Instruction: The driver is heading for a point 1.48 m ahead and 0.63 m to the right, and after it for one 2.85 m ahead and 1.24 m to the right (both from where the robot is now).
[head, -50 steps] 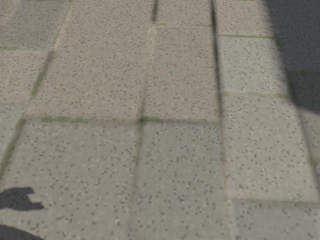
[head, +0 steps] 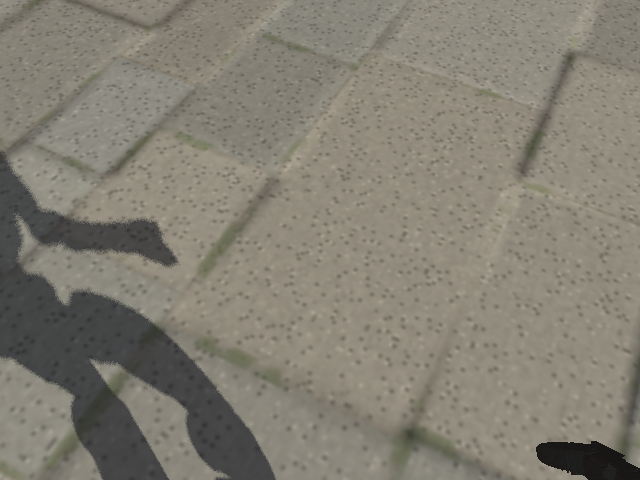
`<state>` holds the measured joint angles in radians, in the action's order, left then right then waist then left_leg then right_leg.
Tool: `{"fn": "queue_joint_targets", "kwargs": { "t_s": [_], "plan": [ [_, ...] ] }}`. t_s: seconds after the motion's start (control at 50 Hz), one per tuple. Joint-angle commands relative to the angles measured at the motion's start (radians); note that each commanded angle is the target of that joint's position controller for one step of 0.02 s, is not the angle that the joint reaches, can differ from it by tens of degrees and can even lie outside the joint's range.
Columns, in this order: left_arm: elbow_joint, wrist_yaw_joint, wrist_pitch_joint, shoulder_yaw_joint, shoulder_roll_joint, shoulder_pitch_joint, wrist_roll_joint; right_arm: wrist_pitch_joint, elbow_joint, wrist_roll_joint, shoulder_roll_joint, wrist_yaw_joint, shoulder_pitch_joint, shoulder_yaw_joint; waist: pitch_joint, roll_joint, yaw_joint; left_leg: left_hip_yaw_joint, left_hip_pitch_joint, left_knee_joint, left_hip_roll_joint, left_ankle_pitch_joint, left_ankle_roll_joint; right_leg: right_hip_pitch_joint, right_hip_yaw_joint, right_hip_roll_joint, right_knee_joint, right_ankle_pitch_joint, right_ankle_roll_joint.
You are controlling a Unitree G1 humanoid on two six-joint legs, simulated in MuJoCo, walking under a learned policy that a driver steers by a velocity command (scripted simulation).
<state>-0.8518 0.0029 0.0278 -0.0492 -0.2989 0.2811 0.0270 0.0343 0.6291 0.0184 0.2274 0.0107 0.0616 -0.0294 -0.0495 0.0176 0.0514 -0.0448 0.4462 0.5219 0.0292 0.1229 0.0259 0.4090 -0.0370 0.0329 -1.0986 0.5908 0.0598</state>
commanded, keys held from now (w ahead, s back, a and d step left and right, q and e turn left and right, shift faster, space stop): e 1.00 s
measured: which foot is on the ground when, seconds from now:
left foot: down 0.00-0.30, up 0.32-0.78, down 0.80-1.00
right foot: up 0.00-0.28, down 0.30-0.80, up 0.82-1.00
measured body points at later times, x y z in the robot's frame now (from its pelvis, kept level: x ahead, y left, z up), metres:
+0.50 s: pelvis +0.03 -0.04 +0.01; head +0.06 -0.09 +0.46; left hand +0.23 +0.20 -0.07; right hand +0.11 -0.36 -0.11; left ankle +0.08 +0.11 -0.64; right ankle +0.03 -0.13 -0.73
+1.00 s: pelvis +0.05 -0.01 +0.01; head +0.10 -0.01 +0.46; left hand +0.34 +0.16 -0.09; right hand +0.02 -0.32 -0.08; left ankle +0.12 +0.09 -0.73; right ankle -0.04 -0.12 -0.65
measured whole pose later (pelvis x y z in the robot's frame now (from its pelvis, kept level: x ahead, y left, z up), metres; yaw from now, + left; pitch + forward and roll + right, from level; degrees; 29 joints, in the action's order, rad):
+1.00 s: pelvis +0.05 -0.01 +0.01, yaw -35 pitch +2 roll +0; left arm -0.63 0.02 -0.07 -0.11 -0.36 0.21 0.02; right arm -0.01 0.75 0.01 0.25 -0.04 0.13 -0.07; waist -0.04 0.05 0.00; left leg -0.03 0.23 0.43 0.02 0.23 0.01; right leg 0.54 -0.08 -0.03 -1.12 0.40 0.09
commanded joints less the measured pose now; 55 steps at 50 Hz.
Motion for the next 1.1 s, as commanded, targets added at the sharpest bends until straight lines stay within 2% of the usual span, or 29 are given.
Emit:
{"fn": "queue_joint_targets", "kwargs": {
  "t_s": [0.02, 0.08, 0.16, 0.22, 0.26, 0.28, 0.3, 0.32, 0.34, 0.36, 0.38, 0.4, 0.42, 0.46, 0.56, 0.64, 0.72, 0.76, 0.78, 0.8, 0.82, 0.84, 0.86, 0.88, 0.9, 0.94, 1.0, 1.06, 1.1],
  "plan": [
    [0.046, 0.031, -0.057, -0.031, -0.079, 0.084, -0.009, -0.004, -0.015, 0.002, 0.145, -0.009, 0.025, -0.052, 0.168, -0.160, -0.011, 0.169, -0.175, -0.231, 0.250, -0.242, 0.209, 0.093, 0.008, 0.045, -0.076, -0.094, 0.041],
    [0.075, 0.043, -0.077, -0.037, -0.060, 0.075, -0.017, 0.007, 0.001, 0.014, 0.148, -0.023, -0.017, -0.058, 0.140, -0.167, 0.004, 0.091, -0.096, -0.280, 0.258, -0.141, 0.217, 0.047, 0.027, 0.048, -0.003, -0.187, 0.033],
    [0.134, 0.022, -0.079, -0.031, -0.053, -0.023, -0.022, -0.003, 0.036, -0.001, 0.177, -0.047, -0.010, -0.070, 0.154, -0.154, -0.025, 0.052, -0.149, -0.277, 0.291, -0.086, 0.213, 0.010, 0.040, 0.067, 0.181, -0.266, -0.004],
    [0.162, 0.002, -0.084, -0.039, -0.075, -0.042, -0.021, -0.019, 0.059, -0.017, 0.202, -0.047, -0.001, -0.079, 0.151, -0.157, -0.030, 0.044, -0.191, -0.246, 0.318, -0.055, 0.192, -0.035, 0.067, 0.055, 0.284, -0.251, -0.037],
    [0.158, -0.009, -0.085, -0.046, -0.073, -0.006, -0.024, -0.030, 0.072, -0.036, 0.210, -0.046, -0.016, -0.082, 0.146, -0.140, -0.001, 0.010, -0.192, -0.177, 0.303, -0.010, 0.143, -0.120, 0.108, 0.025, 0.444, -0.320, -0.076],
    [0.146, -0.009, -0.084, -0.055, -0.086, 0.022, -0.030, -0.036, 0.087, -0.042, 0.189, -0.047, 0.006, -0.079, 0.140, -0.107, 0.003, -0.021, -0.169, -0.104, 0.266, 0.055, 0.096, -0.178, 0.112, -0.004, 0.526, -0.362, -0.105],
    [0.147, -0.001, -0.080, -0.071, -0.137, 0.044, -0.035, -0.044, 0.110, -0.035, 0.151, -0.044, 0.059, -0.072, 0.099, 0.035, -0.009, -0.097, -0.090, 0.072, 0.187, 0.167, 0.015, -0.225, -0.012, 0.047, 0.670, -0.518, -0.153],
    [0.186, 0.020, -0.078, -0.090, -0.251, 0.030, -0.034, -0.047, 0.082, 0.009, 0.101, -0.038, 0.078, -0.057, 0.061, 0.350, -0.058, -0.169, 0.188, 0.403, 0.028, 0.504, -0.100, -0.319, -0.379, 0.293, 0.735, -0.818, -0.286],
    [0.204, 0.007, -0.055, -0.087, -0.264, 0.047, -0.068, -0.044, 0.044, 0.004, 0.145, -0.048, -0.044, -0.070, 0.091, 0.286, 0.019, 0.022, 0.252, 0.582, -0.038, 0.567, -0.093, -0.231, -0.495, 0.356, 0.801, -0.759, -0.412],
    [0.207, -0.001, -0.031, -0.081, -0.240, 0.015, -0.073, -0.046, 0.043, -0.017, 0.167, -0.053, -0.062, -0.079, 0.087, 0.191, 0.002, 0.079, 0.269, 0.646, -0.020, 0.483, -0.073, -0.229, -0.421, 0.307, 0.808, -0.684, -0.382],
    [0.215, 0.002, -0.019, -0.077, -0.215, -0.045, -0.051, -0.049, 0.060, -0.021, 0.170, -0.059, -0.033, -0.085, 0.084, 0.139, -0.034, 0.100, 0.281, 0.641, -0.004, 0.380, -0.060, -0.236, -0.353, 0.256, 0.793, -0.638, -0.321],
    [0.227, 0.008, -0.018, -0.065, -0.174, -0.090, -0.031, -0.052, 0.084, -0.011, 0.176, -0.067, -0.013, -0.090, 0.100, 0.103, -0.050, 0.110, 0.274, 0.632, 0.006, 0.319, -0.061, -0.243, -0.313, 0.227, 0.779, -0.625, -0.278],
    [0.235, 0.016, -0.021, -0.058, -0.157, -0.116, -0.022, -0.052, 0.090, -0.003, 0.178, -0.071, 0.002, -0.093, 0.114, 0.108, -0.064, 0.109, 0.244, 0.643, 0.000, 0.270, -0.068, -0.229, -0.283, 0.207, 0.770, -0.668, -0.266],
    [0.244, 0.027, -0.024, -0.049, -0.138, -0.100, -0.026, -0.046, 0.092, -0.010, 0.160, -0.066, 0.016, -0.092, 0.157, 0.101, -0.067, 0.113, 0.211, 0.639, -0.019, 0.214, -0.078, -0.257, -0.263, 0.183, 0.758, -0.729, -0.267],
    [0.255, 0.044, -0.038, -0.063, -0.165, -0.061, -0.018, -0.034, 0.079, -0.019, 0.127, -0.058, -0.030, -0.075, 0.156, 0.114, -0.033, 0.134, 0.186, 0.380, -0.039, 0.182, -0.107, -0.324, -0.305, 0.162, 0.740, -0.646, -0.272],
    [0.275, 0.038, -0.051, -0.071, -0.181, -0.076, -0.023, -0.023, 0.080, -0.026, 0.138, -0.041, -0.027, -0.073, 0.137, 0.138, -0.025, 0.134, 0.069, 0.247, -0.060, 0.221, -0.108, -0.248, -0.371, 0.151, 0.732, -0.603, -0.290],
    [0.294, 0.029, -0.061, -0.073, -0.179, -0.109, -0.014, -0.005, 0.081, -0.032, 0.153, -0.024, 0.004, -0.076, 0.153, 0.151, -0.032, 0.137, -0.023, 0.108, -0.078, 0.241, -0.088, -0.261, -0.455, 0.135, 0.691, -0.706, -0.285],
    [0.306, 0.031, -0.069, -0.072, -0.173, -0.145, 0.000, 0.004, 0.094, -0.032, 0.157, -0.015, 0.061, -0.080, 0.161, 0.143, -0.073, 0.119, -0.139, -0.088, -0.079, 0.117, -0.065, -0.242, -0.459, 0.095, 0.648, -0.706, -0.245],
    [0.313, 0.035, -0.072, -0.068, -0.157, -0.147, 0.003, 0.006, 0.105, -0.027, 0.179, -0.014, 0.097, -0.089, 0.169, 0.121, -0.084, 0.134, -0.248, -0.173, -0.031, -0.001, -0.044, -0.181, -0.437, 0.057, 0.612, -0.607, -0.203],
    [0.317, 0.034, -0.072, -0.054, -0.106, -0.109, -0.008, 0.000, 0.100, -0.010, 0.244, -0.019, 0.120, -0.104, 0.196, -0.039, -0.062, 0.291, -0.380, -0.196, 0.157, -0.092, 0.027, -0.049, -0.336, -0.029, 0.447, -0.338, -0.147],
    [0.342, 0.030, -0.063, -0.054, -0.095, -0.066, -0.003, -0.011, 0.102, 0.014, 0.309, -0.023, 0.097, -0.114, 0.149, -0.313, -0.007, 0.524, -0.407, -0.211, 0.341, -0.324, 0.200, 0.175, -0.147, -0.195, 0.271, 0.045, -0.084],
    [0.324, 0.028, -0.053, -0.081, -0.190, -0.060, -0.022, -0.007, 0.075, 0.019, 0.251, -0.024, 0.067, -0.102, 0.141, -0.245, -0.031, 0.552, -0.354, -0.217, 0.412, -0.328, 0.283, 0.210, -0.139, -0.114, 0.031, 0.058, -0.036],
    [0.299, 0.024, -0.055, -0.099, -0.226, -0.054, -0.012, -0.007, 0.055, 0.012, 0.196, -0.031, 0.019, -0.085, 0.125, -0.170, -0.019, 0.442, -0.320, -0.205, 0.344, -0.282, 0.246, 0.197, -0.135, -0.091, -0.055, -0.018, -0.022],
    [0.279, 0.026, -0.066, -0.099, -0.204, -0.041, -0.012, -0.011, 0.048, 0.000, 0.173, -0.035, -0.022, -0.078, 0.102, -0.140, -0.004, 0.344, -0.306, -0.194, 0.269, -0.222, 0.193, 0.200, -0.120, -0.081, -0.092, -0.080, -0.004],
    [0.274, 0.026, -0.076, -0.094, -0.181, -0.040, -0.015, -0.013, 0.043, -0.015, 0.157, -0.041, -0.030, -0.072, 0.087, -0.143, -0.016, 0.291, -0.313, -0.192, 0.238, -0.209, 0.175, 0.226, -0.111, -0.078, -0.131, -0.134, 0.014],
    [0.292, 0.018, -0.082, -0.077, -0.131, -0.065, -0.005, -0.024, 0.048, -0.012, 0.167, -0.051, 0.000, -0.069, 0.069, -0.152, -0.036, 0.202, -0.311, -0.205, 0.201, -0.239, 0.178, 0.230, -0.057, -0.067, -0.111, -0.188, 0.035],
    [0.333, 0.014, -0.078, -0.061, -0.102, -0.140, -0.001, -0.037, 0.058, -0.003, 0.197, -0.059, 0.068, -0.078, 0.092, -0.179, -0.090, 0.173, -0.417, -0.204, 0.231, -0.277, 0.203, 0.250, -0.018, -0.027, 0.035, -0.203, 0.052],
    [0.348, 0.006, -0.074, -0.042, -0.071, -0.150, -0.017, -0.043, 0.059, -0.012, 0.235, -0.046, 0.064, -0.088, 0.120, -0.188, -0.096, 0.137, -0.384, -0.191, 0.245, -0.314, 0.210, 0.106, 0.017, -0.008, 0.207, -0.166, 0.037],
    [0.343, 0.003, -0.074, -0.043, -0.082, -0.134, -0.016, -0.044, 0.062, -0.022, 0.251, -0.034, 0.059, -0.090, 0.122, -0.202, -0.092, 0.128, -0.355, -0.181, 0.252, -0.329, 0.210, 0.021, 0.050, -0.020, 0.305, -0.169, 0.022]
  ]
}}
